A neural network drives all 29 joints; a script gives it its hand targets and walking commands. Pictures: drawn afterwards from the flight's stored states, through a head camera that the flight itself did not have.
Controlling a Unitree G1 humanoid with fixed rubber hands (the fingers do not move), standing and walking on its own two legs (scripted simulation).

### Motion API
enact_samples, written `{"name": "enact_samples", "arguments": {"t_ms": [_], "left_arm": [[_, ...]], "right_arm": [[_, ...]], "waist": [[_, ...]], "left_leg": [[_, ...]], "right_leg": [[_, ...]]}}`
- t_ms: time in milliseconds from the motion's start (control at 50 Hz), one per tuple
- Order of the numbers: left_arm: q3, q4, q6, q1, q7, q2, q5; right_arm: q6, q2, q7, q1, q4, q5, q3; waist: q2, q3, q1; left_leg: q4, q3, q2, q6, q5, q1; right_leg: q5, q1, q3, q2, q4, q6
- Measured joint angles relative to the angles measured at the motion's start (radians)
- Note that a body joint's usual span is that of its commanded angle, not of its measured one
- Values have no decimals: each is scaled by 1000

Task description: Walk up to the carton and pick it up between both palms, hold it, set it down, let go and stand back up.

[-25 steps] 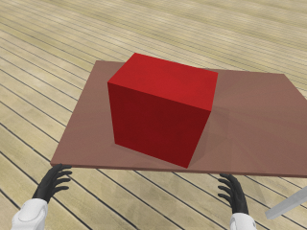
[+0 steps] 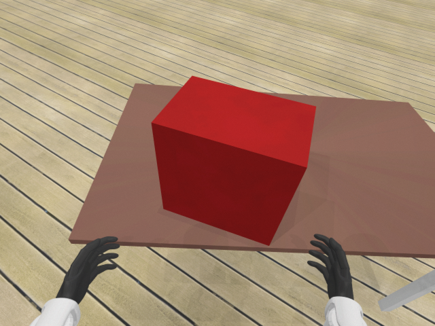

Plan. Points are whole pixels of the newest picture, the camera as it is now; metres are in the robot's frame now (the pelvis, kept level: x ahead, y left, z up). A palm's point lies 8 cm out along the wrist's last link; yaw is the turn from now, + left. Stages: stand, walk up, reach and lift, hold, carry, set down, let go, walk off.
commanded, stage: reach and lift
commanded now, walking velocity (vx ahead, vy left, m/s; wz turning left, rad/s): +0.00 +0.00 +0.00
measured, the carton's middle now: (231, 163) +0.46 -0.04 +0.02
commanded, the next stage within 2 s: none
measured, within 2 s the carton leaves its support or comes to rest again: neither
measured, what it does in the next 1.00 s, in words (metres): stands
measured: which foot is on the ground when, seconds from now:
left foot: down 0.00-1.00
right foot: down 0.00-1.00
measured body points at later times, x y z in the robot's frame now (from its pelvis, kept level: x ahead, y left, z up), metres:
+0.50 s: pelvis +0.01 +0.01 +0.00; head +0.01 +0.03 +0.45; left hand +0.27 +0.23 +0.03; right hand +0.22 -0.21 +0.04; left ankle -0.01 +0.09 -0.72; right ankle +0.05 -0.11 -0.72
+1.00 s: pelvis +0.00 +0.00 +0.01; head +0.01 +0.03 +0.46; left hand +0.35 +0.20 +0.09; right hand +0.27 -0.23 +0.08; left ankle -0.01 +0.09 -0.72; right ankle +0.05 -0.11 -0.72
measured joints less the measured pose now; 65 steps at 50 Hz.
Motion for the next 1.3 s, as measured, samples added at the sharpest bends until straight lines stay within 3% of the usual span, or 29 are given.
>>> {"name": "enact_samples", "arguments": {"t_ms": [380,680,880,1300], "left_arm": [[0,-163,159,-60,63,0,-61],[1,-199,373,-251,67,0,-63],[35,-185,474,-390,55,0,-62],[70,38,560,-690,39,1,-62]], "right_arm": [[183,1,-8,0,-194,1,0],[313,-73,-8,-50,-311,35,-5],[387,-104,-8,-173,-261,50,-7],[428,-151,-8,-424,-112,73,-22]], "waist": [[0,0,-1],[0,0,-38],[0,0,-42],[0,0,-99]], "left_leg": [[-2,0,0,0,-9,0],[-39,0,0,0,13,0],[-69,0,0,0,35,0],[-90,0,0,0,46,0]], "right_leg": [[-1,7,0,0,-17,7],[26,14,1,-1,-66,11],[47,14,1,-1,-95,9],[58,14,1,-2,-114,9]]}}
